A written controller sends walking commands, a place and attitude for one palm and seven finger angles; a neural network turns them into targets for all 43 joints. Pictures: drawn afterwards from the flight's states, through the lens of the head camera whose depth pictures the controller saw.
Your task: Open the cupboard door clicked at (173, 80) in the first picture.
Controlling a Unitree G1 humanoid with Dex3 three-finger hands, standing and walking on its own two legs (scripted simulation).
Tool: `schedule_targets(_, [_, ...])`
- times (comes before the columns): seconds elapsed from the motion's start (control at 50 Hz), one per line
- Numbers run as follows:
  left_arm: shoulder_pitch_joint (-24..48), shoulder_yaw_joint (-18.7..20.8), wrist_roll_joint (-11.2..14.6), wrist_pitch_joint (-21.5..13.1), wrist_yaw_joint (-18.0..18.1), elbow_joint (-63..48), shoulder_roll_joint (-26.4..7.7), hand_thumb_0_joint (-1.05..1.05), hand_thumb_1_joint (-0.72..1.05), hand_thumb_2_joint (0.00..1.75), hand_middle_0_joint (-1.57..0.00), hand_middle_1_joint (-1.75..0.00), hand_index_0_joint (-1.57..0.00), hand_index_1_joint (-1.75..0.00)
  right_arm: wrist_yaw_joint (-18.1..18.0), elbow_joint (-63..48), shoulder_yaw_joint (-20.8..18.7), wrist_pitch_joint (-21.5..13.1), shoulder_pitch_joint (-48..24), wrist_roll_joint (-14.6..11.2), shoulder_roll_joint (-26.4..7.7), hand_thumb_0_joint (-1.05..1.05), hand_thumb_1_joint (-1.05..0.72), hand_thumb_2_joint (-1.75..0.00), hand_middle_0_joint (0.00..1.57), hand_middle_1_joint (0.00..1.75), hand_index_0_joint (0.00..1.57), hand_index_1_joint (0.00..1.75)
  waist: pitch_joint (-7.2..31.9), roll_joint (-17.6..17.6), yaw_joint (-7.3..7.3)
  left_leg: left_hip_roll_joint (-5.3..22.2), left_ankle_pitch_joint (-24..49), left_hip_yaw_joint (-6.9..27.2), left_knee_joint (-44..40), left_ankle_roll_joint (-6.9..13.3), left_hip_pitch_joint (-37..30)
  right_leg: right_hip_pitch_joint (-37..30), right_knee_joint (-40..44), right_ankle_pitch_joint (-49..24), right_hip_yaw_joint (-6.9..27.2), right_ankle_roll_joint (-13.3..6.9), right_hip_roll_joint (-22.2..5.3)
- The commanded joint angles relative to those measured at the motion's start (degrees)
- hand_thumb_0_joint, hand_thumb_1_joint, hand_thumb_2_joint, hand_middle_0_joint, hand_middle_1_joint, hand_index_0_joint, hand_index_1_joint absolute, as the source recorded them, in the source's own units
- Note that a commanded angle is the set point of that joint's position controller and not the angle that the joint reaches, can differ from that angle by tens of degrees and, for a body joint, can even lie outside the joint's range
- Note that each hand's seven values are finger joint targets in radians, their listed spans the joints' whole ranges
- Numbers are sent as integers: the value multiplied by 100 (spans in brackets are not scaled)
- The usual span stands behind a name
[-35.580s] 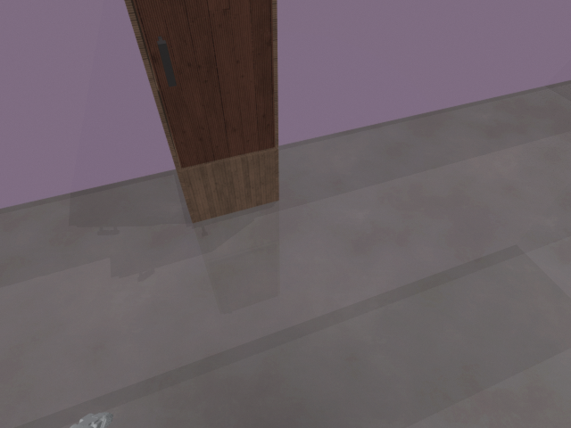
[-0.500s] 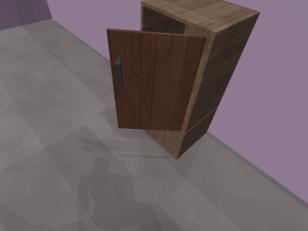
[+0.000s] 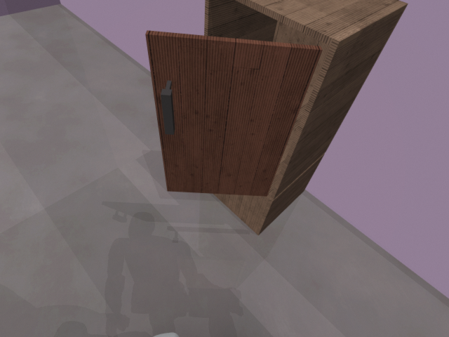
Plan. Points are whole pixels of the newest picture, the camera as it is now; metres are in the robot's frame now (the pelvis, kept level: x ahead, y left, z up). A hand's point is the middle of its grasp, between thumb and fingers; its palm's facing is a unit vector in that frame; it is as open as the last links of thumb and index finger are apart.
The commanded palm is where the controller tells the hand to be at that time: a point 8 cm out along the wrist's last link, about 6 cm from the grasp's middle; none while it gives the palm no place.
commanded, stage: shuffle to correct the standing spot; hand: left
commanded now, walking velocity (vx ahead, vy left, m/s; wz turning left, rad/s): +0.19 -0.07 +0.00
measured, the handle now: (169, 107) +0.62 +0.17 +0.02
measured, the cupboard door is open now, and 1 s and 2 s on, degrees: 45 45 45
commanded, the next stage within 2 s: come to a stop and stand still in 0.16 s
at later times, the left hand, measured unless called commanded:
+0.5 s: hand (148, 325) +0.17 +0.15 -0.17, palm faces +0.04 -0.98 -0.19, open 7.2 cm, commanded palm none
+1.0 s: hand (149, 325) +0.17 +0.15 -0.16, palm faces +0.04 -0.98 -0.20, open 7.4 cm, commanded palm none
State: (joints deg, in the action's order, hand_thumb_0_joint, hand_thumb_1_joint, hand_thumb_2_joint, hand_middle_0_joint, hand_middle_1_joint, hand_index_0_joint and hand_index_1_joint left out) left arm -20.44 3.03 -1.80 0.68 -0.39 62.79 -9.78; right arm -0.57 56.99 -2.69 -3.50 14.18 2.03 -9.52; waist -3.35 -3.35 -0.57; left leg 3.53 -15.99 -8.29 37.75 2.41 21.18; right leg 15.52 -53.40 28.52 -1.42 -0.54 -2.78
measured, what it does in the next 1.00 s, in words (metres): walks ahead: right foot, then left foot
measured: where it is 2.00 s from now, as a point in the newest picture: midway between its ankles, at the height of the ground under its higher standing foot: outside the picture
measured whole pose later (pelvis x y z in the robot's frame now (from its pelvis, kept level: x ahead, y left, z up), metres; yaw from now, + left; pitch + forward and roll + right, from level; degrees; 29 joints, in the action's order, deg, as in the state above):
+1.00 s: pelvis +0.13 -0.03 +0.01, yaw +1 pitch +0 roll +0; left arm -13.4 1.7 -1.8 1.0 1.6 56.3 -9.9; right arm -1.1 56.6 -2.7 2.2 6.7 0.5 -10.4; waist -4.9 -0.7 0.8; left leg 0.8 -18.8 -2.2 34.1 -2.0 14.6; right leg 13.5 -30.6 17.3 -3.9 -0.4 -1.3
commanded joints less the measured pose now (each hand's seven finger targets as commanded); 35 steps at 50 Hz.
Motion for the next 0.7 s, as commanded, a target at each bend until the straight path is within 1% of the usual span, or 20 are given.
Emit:
schedule_targets(0.0, [393,46,-3,-227,-48,-610,-212,0,90,90,-20,-30,-20,-30,-116,97,-79,-58,750,-39,-657,0,-90,-90,20,30,20,30,-81,1027,-106,1702,301,2003,-2636,753,-933,1839,-1207,-823,191,5,-472])
schedule_targets(0.06, [169,13,34,-121,-53,-547,-36,0,90,90,-20,-30,-20,-30,-125,93,-80,-72,503,-47,-679,0,-90,-90,20,30,20,30,203,1020,38,1458,994,1110,-2564,700,-774,1131,-9,-991,-46,122,-461])
schedule_targets(0.12, [373,-22,10,-132,-57,-603,61,0,90,90,-20,-30,-20,-30,-111,146,-146,-8,510,-16,-733,0,-90,-90,20,30,20,30,105,744,-32,1332,951,996,-2485,689,-840,763,1055,-1132,-351,154,-279])
schedule_targets(0.16, [400,-6,6,-131,-54,-607,25,0,90,90,-20,-30,-20,-30,-100,166,-195,66,441,-12,-797,0,-90,-90,20,30,20,30,106,1010,-31,1336,467,993,-2365,647,-831,484,1502,-1224,-470,152,-207])
schedule_targets(0.22, [68,46,-5,-188,-48,-495,-187,0,90,90,-20,-30,-20,-30,-86,191,-187,144,366,-14,-714,0,-90,-90,20,30,20,30,167,723,164,1014,123,802,-1593,307,-578,-485,2622,-1688,-648,95,17])
schedule_targets(0.24, [-214,91,-9,-226,-18,-394,-400,0,90,90,-20,-30,-20,-30,-71,203,-164,142,402,-43,-597,0,-90,-90,20,30,20,30,300,264,299,746,-67,533,-921,117,-153,-1173,2960,-1712,-271,-31,-221])
schedule_targets(0.26, [-534,152,-30,-273,47,-283,-798,0,90,90,-20,-30,-20,-30,-40,110,-81,138,409,-92,-257,0,-90,-90,20,30,20,30,400,-785,425,147,-816,-85,197,-154,779,-1880,3344,-1807,985,-422,-1256])
schedule_targets(0.28, [-721,167,23,-276,94,-273,-1075,0,90,90,-20,-30,-20,-30,-46,-46,-7,182,213,-99,-171,0,-90,-90,20,30,20,30,401,-1287,474,-109,-1934,-36,1147,-302,1240,-1903,3750,-2418,1893,-968,-2033])
schedule_targets(0.3, [-524,132,36,-305,160,-285,-852,0,90,90,-20,-30,-20,-30,-81,-29,-12,253,43,-100,-248,0,-90,-90,20,30,20,30,309,-1308,430,94,-1871,405,1612,-290,923,-1287,3797,-3258,1774,-1115,-1979])
schedule_targets(0.32, [-53,65,23,-306,197,-345,-676,0,90,90,-20,-30,-20,-30,-105,63,6,261,48,-126,-188,0,-90,-90,20,30,20,30,153,-897,236,177,-1608,580,1634,-341,727,-1027,3585,-4430,1383,-1158,-1847])
schedule_targets(0.36, [477,23,-12,-263,245,-505,-659,0,90,90,-20,-30,-20,-30,-112,273,44,325,254,-183,-72,0,-90,-90,20,30,20,30,307,-351,17,136,-1325,564,699,-400,76,-839,3123,-5612,501,-1030,-1494])
schedule_targets(0.42, [599,89,84,-122,290,-565,-786,0,90,90,-20,-30,-20,-30,-115,446,-10,408,641,-163,-118,0,-90,-90,20,30,20,30,530,-204,-82,-58,763,258,-1106,-470,-853,-774,2365,-5398,151,-555,-1137])
schedule_targets(0.46, [499,113,106,-26,276,-693,-697,0,90,90,-20,-30,-20,-30,-140,259,-125,417,416,-98,-571,0,-90,-90,20,30,20,30,537,506,57,648,3620,701,-967,-149,-1396,-145,2085,-4125,-151,-79,-681])
schedule_targets(0.5, [575,88,71,34,297,-803,-567,0,90,90,-20,-30,-20,-30,-172,112,-191,429,228,-99,-822,0,-90,-90,20,30,20,30,386,1224,57,1101,5159,1034,-1127,241,-1291,-63,1532,-2849,-410,143,-245])
schedule_targets(0.52, [594,90,89,60,299,-836,-563,0,90,90,-20,-30,-20,-30,-192,83,-197,426,187,-103,-857,0,-90,-90,20,30,20,30,423,1533,45,1284,5781,1274,-1248,477,-1406,71,1133,-1439,-368,152,-81])
schedule_targets(0.54, [679,108,106,108,280,-877,-540,0,90,90,-20,-30,-20,-30,-198,19,-224,432,117,-74,-930,0,-90,-90,20,30,20,30,384,1671,-6,1455,5783,1448,-1424,716,-1560,409,710,-56,-247,139,56])
schedule_targets(0.56, [730,123,107,141,271,-901,-503,0,90,90,-20,-30,-20,-30,-210,-22,-245,446,25,-42,-973,0,-90,-90,20,30,20,30,395,1616,-16,1536,5658,1530,-1416,903,-1676,632,426,355,-78,102,98])
schedule_targets(0.6, [614,125,95,114,260,-901,-432,0,90,90,-20,-30,-20,-30,-211,-151,-281,460,-274,-24,-1028,0,-90,-90,20,30,20,30,531,1385,72,1482,5620,1363,-1146,916,-1912,727,605,116,7,49,119])
schedule_targets(0.66, [229,125,48,37,227,-848,-461,0,90,90,-20,-30,-20,-30,-173,-225,-320,480,-444,-57,-1068,0,-90,-90,20,30,20,30,902,974,260,1041,4342,903,-624,389,-1766,-185,2390,-1683,-221,123,81])
schedule_targets(0.68, [156,135,11,-20,235,-845,-681,0,90,90,-20,-30,-20,-30,-147,-250,-311,482,-356,-96,-924,0,-90,-90,20,30,20,30,960,341,256,635,3124,659,-166,67,-1454,-600,3014,-3436,85,126,-238])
